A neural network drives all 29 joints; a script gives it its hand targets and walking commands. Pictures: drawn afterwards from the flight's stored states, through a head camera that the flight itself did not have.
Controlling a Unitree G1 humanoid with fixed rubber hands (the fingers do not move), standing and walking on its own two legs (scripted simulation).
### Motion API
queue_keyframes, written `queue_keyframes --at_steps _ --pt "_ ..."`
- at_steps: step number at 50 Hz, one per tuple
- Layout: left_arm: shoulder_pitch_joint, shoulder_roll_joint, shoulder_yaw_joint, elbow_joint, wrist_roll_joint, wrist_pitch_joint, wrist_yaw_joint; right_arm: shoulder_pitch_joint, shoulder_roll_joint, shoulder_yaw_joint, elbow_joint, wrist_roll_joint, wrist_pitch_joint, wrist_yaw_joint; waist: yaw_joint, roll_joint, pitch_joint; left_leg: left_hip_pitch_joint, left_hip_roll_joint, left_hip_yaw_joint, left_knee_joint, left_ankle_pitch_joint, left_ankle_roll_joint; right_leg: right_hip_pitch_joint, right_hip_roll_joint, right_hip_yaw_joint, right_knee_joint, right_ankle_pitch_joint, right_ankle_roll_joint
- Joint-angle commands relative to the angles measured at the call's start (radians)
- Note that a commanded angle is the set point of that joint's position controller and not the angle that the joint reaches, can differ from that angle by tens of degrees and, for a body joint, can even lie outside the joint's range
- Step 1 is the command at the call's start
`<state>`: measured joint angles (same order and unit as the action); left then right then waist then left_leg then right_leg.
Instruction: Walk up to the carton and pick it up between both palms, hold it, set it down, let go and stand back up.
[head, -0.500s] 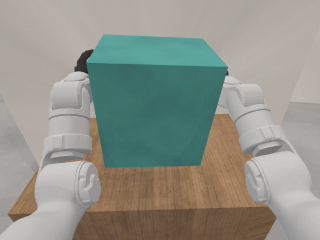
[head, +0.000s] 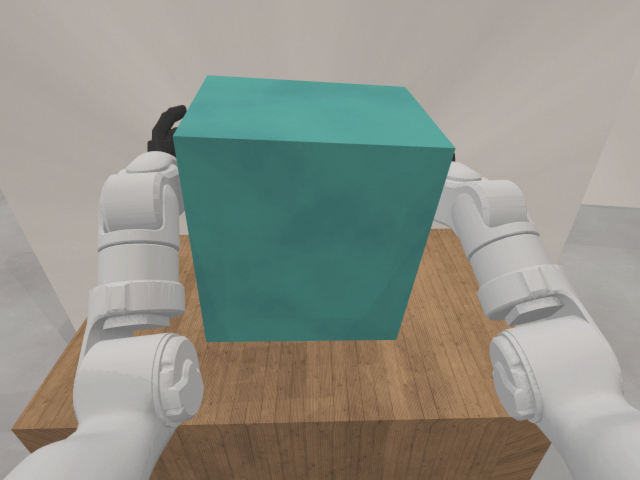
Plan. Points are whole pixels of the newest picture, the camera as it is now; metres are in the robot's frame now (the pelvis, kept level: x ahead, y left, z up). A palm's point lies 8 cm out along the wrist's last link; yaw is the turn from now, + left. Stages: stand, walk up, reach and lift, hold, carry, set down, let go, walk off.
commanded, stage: hold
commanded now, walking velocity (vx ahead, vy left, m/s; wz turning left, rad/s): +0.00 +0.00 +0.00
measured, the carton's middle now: (306, 213) +0.34 +0.01 +0.25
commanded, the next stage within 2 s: set down in 0.14 s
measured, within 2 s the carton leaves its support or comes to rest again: neither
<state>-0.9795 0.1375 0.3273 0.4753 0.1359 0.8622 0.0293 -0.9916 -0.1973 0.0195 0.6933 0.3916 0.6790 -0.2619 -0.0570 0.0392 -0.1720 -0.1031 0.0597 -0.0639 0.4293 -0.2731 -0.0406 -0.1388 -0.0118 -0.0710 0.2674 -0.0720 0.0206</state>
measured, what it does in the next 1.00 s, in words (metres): stands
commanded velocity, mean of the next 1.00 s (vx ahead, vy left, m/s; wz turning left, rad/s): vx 0.00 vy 0.00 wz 0.00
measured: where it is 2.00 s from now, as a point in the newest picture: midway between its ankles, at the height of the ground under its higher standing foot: outside the picture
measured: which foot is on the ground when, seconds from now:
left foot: down 0.00-1.00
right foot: down 0.00-1.00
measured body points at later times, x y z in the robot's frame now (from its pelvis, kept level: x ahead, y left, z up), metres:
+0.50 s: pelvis +0.00 -0.01 +0.00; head -0.07 +0.02 +0.45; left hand +0.40 +0.18 +0.28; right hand +0.40 -0.14 +0.24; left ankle -0.02 +0.14 -0.75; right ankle +0.05 -0.14 -0.75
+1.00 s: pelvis +0.01 +0.00 +0.00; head -0.03 +0.02 +0.45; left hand +0.40 +0.18 +0.23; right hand +0.41 -0.14 +0.18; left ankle -0.02 +0.14 -0.75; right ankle +0.05 -0.14 -0.75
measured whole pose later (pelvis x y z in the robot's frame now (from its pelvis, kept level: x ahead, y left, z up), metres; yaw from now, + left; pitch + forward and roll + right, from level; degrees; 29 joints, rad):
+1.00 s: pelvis +0.01 +0.00 +0.00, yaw +2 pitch -6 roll -2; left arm -0.78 0.00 0.30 0.27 0.26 0.63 0.04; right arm -0.76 -0.12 -0.04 0.72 0.22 0.23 -0.12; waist -0.04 -0.02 0.00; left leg -0.04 0.06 -0.09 0.41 -0.27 -0.04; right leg -0.07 -0.02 -0.10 0.25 -0.08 0.02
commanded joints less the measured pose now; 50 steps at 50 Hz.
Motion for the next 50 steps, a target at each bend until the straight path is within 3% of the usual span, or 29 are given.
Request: queue_keyframes --at_steps 1,2,3,5,6,7,8,13,14,15,16,17,18,19,21,24,25,28,30,31,32,34,35,36,37,40,42,45,50 --pt "-0.843 -0.670 -0.378 -0.172 -0.178 -0.082 -0.142 -1.063 0.737 0.233 -0.390 0.171 -0.051 0.140 -0.007 0.007 -0.391 -0.168 -0.115 0.027 -0.112 0.292 -0.002 0.403 0.111 0.056 0.050 0.151 0.000" --pt "-0.829 -0.674 -0.373 -0.119 -0.171 -0.078 -0.145 -1.040 0.709 0.196 -0.318 0.146 -0.040 0.140 -0.030 0.013 -0.320 -0.198 -0.110 0.027 -0.120 0.250 -0.002 0.379 0.099 0.066 0.035 0.123 -0.002" --pt "-0.856 -0.697 -0.413 -0.196 -0.192 -0.082 -0.141 -1.040 0.722 0.186 -0.336 0.148 -0.053 0.142 -0.042 0.043 -0.381 -0.188 -0.119 0.023 -0.116 0.284 -0.010 0.402 0.107 0.058 0.051 0.162 -0.007" --pt "-0.869 -0.675 -0.398 -0.187 -0.182 -0.083 -0.140 -1.089 0.710 0.197 -0.358 0.157 -0.053 0.140 -0.023 0.050 -0.400 -0.168 -0.118 0.026 -0.094 0.298 -0.010 0.394 0.104 0.068 0.048 0.158 -0.009" --pt "-0.802 -0.660 -0.354 -0.104 -0.162 -0.069 -0.138 -1.085 0.702 0.211 -0.367 0.167 -0.049 0.140 0.003 0.029 -0.366 -0.177 -0.120 0.032 -0.106 0.284 -0.004 0.381 0.112 0.060 0.036 0.126 -0.002" --pt "-0.843 -0.673 -0.387 -0.172 -0.177 -0.083 -0.134 -1.076 0.730 0.228 -0.375 0.168 -0.054 0.143 0.000 0.033 -0.390 -0.191 -0.112 0.032 -0.106 0.288 -0.002 0.390 0.107 0.058 0.055 0.142 -0.008" --pt "-0.821 -0.684 -0.337 -0.176 -0.158 -0.102 -0.139 -1.050 0.719 0.214 -0.313 0.146 -0.081 0.149 0.018 -0.015 -0.375 -0.191 -0.105 0.011 -0.114 0.295 -0.001 0.359 0.118 0.041 0.039 0.143 -0.016" --pt "-0.818 -0.647 -0.234 -0.010 -0.057 -0.190 -0.188 -0.988 0.657 0.079 -0.172 0.008 -0.197 0.179 -0.018 -0.006 -0.227 -0.224 -0.101 0.031 -0.155 0.157 0.002 0.382 0.093 0.032 0.009 0.029 -0.017" --pt "-0.819 -0.644 -0.243 -0.054 -0.044 -0.218 -0.192 -0.986 0.672 0.108 -0.212 -0.010 -0.246 0.185 0.021 0.022 -0.312 -0.176 -0.102 0.030 -0.146 0.203 0.000 0.413 0.092 0.029 0.014 0.066 -0.014" --pt "-0.775 -0.624 -0.203 0.030 -0.017 -0.235 -0.188 -0.988 0.646 0.084 -0.172 -0.031 -0.273 0.193 0.020 0.005 -0.273 -0.169 -0.103 0.037 -0.149 0.181 0.001 0.381 0.096 0.021 0.001 0.029 -0.015" --pt "-0.743 -0.638 -0.219 0.040 -0.007 -0.245 -0.188 -0.953 0.626 0.069 -0.139 -0.059 -0.301 0.197 -0.015 0.025 -0.257 -0.140 -0.104 0.042 -0.151 0.199 -0.004 0.374 0.096 0.010 -0.001 0.035 -0.019" --pt "-0.715 -0.658 -0.223 0.016 0.010 -0.251 -0.191 -0.920 0.632 0.056 -0.132 -0.073 -0.328 0.199 -0.019 0.047 -0.241 -0.132 -0.101 0.046 -0.154 0.202 -0.007 0.400 0.086 0.017 0.002 0.023 -0.025" --pt "-0.707 -0.668 -0.239 -0.067 0.012 -0.267 -0.189 -0.897 0.635 0.076 -0.164 -0.103 -0.360 0.205 0.004 0.016 -0.307 -0.091 -0.101 0.043 -0.136 0.290 -0.012 0.424 0.106 -0.008 0.007 0.097 -0.014" --pt "-0.694 -0.650 -0.243 -0.031 0.006 -0.267 -0.187 -0.913 0.636 0.071 -0.176 -0.108 -0.379 0.202 -0.013 0.014 -0.293 -0.096 -0.112 0.047 -0.133 0.303 -0.005 0.410 0.094 -0.003 0.005 0.103 -0.015" --pt "-0.668 -0.659 -0.240 0.003 0.033 -0.271 -0.189 -0.922 0.635 0.071 -0.173 -0.118 -0.412 0.206 -0.021 -0.005 -0.228 -0.088 -0.114 0.054 -0.140 0.245 0.000 0.397 0.085 -0.003 -0.012 0.045 -0.002" --pt "-0.651 -0.686 -0.286 -0.088 0.042 -0.277 -0.188 -0.890 0.617 0.066 -0.196 -0.163 -0.464 0.213 -0.027 0.021 -0.257 -0.068 -0.117 0.058 -0.132 0.230 -0.002 0.400 0.075 -0.021 -0.007 0.035 0.000" --pt "-0.653 -0.680 -0.315 -0.105 0.024 -0.286 -0.185 -0.909 0.638 0.085 -0.247 -0.167 -0.485 0.210 -0.006 -0.006 -0.293 -0.057 -0.117 0.050 -0.126 0.273 0.012 0.409 0.070 -0.020 0.000 0.083 0.004" --pt "-0.623 -0.723 -0.412 -0.225 -0.012 -0.294 -0.159 -0.904 0.662 0.195 -0.350 -0.114 -0.525 0.199 -0.007 0.008 -0.368 0.019 -0.120 0.052 -0.075 0.455 -0.007 0.457 0.073 -0.019 0.023 0.226 0.014" --pt "-0.609 -0.754 -0.463 -0.267 -0.022 -0.299 -0.146 -0.927 0.651 0.224 -0.409 -0.104 -0.541 0.190 -0.014 0.026 -0.395 0.047 -0.124 0.056 -0.059 0.505 -0.021 0.448 0.070 -0.023 0.027 0.280 0.016" --pt "-0.575 -0.764 -0.465 -0.224 -0.022 -0.286 -0.144 -0.925 0.643 0.221 -0.398 -0.102 -0.536 0.189 -0.017 0.030 -0.334 0.004 -0.125 0.054 -0.060 0.432 -0.017 0.437 0.067 -0.015 0.023 0.220 0.008" --pt "-0.573 -0.739 -0.479 -0.311 -0.020 -0.292 -0.140 -0.918 0.656 0.240 -0.452 -0.101 -0.549 0.189 0.015 0.030 -0.409 0.015 -0.122 0.049 -0.056 0.454 -0.008 0.454 0.064 -0.009 0.034 0.247 0.010" --pt "-0.563 -0.732 -0.508 -0.299 -0.034 -0.282 -0.136 -0.854 0.637 0.235 -0.399 -0.104 -0.542 0.196 -0.026 0.026 -0.375 0.014 -0.120 0.046 -0.062 0.433 -0.019 0.420 0.072 -0.015 0.032 0.215 0.010" --pt "-0.524 -0.749 -0.505 -0.298 -0.030 -0.282 -0.137 -0.851 0.651 0.258 -0.430 -0.108 -0.546 0.197 -0.003 0.024 -0.365 0.005 -0.116 0.046 -0.066 0.421 -0.017 0.422 0.068 -0.014 0.023 0.202 0.002" --pt "-0.540 -0.742 -0.514 -0.310 -0.039 -0.287 -0.136 -0.846 0.635 0.226 -0.435 -0.124 -0.548 0.200 -0.026 0.009 -0.389 0.012 -0.117 0.038 -0.062 0.418 -0.018 0.421 0.070 -0.023 0.030 0.201 0.007" --pt "-0.530 -0.758 -0.524 -0.335 -0.041 -0.292 -0.128 -0.855 0.646 0.251 -0.459 -0.121 -0.550 0.203 0.004 0.032 -0.427 0.023 -0.116 0.051 -0.058 0.438 -0.026 0.425 0.073 -0.022 0.039 0.214 0.000" --pt "-0.478 -0.742 -0.520 -0.312 -0.043 -0.284 -0.110 -0.857 0.628 0.256 -0.454 -0.119 -0.553 0.205 0.005 -0.007 -0.419 0.014 -0.105 0.045 -0.043 0.498 -0.022 0.422 0.083 -0.026 0.049 0.253 0.004" --pt "-0.398 -0.754 -0.498 -0.265 -0.017 -0.266 -0.113 -0.761 0.596 0.231 -0.350 -0.129 -0.537 0.215 -0.022 0.010 -0.318 0.030 -0.105 0.044 -0.065 0.463 -0.035 0.393 0.086 -0.034 0.024 0.188 -0.009" --pt "-0.392 -0.746 -0.458 -0.209 -0.006 -0.248 -0.122 -0.765 0.588 0.199 -0.348 -0.143 -0.538 0.220 -0.009 -0.017 -0.262 0.014 -0.109 0.040 -0.083 0.415 -0.018 0.374 0.089 -0.028 0.012 0.165 -0.007" --pt "-0.419 -0.785 -0.504 -0.302 -0.021 -0.276 -0.095 -0.769 0.575 0.201 -0.371 -0.152 -0.553 0.245 -0.002 0.022 -0.352 0.073 -0.102 0.039 -0.050 0.517 -0.051 0.346 0.100 -0.039 0.028 0.197 -0.014"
